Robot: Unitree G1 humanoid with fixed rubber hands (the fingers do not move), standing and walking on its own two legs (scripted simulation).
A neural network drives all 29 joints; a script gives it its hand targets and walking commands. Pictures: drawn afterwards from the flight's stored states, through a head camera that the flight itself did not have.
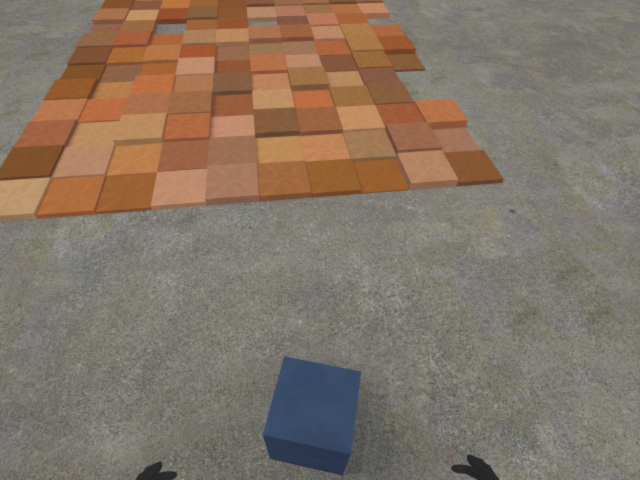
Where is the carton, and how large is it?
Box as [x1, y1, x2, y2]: [263, 356, 360, 475]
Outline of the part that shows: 284,356 263,432 269,456 273,459 342,475 350,455 360,371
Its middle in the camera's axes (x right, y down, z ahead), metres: -0.01 +0.47 +1.06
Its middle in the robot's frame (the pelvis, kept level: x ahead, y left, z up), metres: +0.38 -0.01 -0.64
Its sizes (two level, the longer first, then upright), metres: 0.210 0.200 0.250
